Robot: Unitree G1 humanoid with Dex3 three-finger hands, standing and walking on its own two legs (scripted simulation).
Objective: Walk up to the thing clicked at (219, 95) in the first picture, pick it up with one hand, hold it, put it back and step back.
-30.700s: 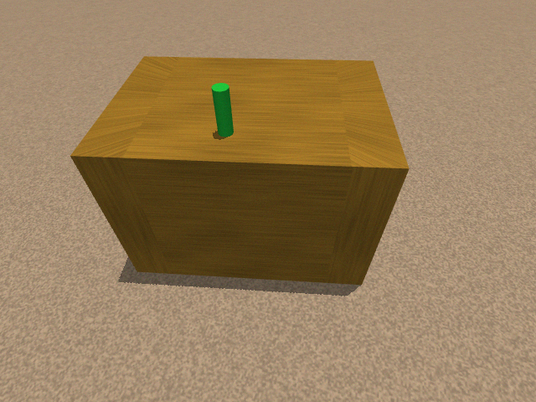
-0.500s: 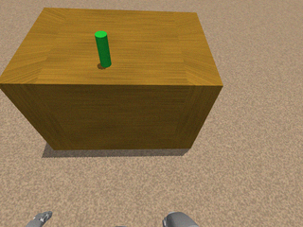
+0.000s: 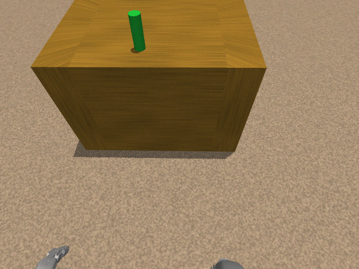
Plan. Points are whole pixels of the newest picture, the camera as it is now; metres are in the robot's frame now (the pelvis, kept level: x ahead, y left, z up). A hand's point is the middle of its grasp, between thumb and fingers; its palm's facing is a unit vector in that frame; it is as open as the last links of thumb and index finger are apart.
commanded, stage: step back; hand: left
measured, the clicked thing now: (137, 31) +0.98 +0.20 -0.02
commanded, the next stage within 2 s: stand in 1.48 s
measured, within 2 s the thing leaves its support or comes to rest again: neither
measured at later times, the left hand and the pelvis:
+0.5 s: hand out of the picture -0.11 +0.25 -0.13, palm faces -0.06 -0.91 -0.41, open 7.4 cm; pelvis -0.16 -0.02 +0.01, yaw -5 degrees
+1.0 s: hand out of the picture -0.06 +0.24 -0.13, palm faces -0.01 -0.92 -0.39, open 7.4 cm; pelvis -0.15 -0.03 +0.01, yaw -1 degrees
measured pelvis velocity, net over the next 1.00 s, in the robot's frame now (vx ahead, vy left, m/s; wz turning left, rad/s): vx -0.15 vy -0.03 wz -0.01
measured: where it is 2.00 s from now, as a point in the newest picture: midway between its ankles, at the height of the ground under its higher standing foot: outside the picture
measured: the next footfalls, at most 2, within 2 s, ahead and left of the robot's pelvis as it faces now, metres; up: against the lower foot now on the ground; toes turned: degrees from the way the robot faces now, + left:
right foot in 0.34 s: -0.09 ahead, -0.14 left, +0.00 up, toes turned -2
left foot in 0.66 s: -0.08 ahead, +0.11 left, +0.00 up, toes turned +0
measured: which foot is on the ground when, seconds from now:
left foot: down 0.00-0.38, up 0.40-0.64, down 0.66-1.00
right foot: down 0.00-0.02, up 0.04-0.32, down 0.34-1.00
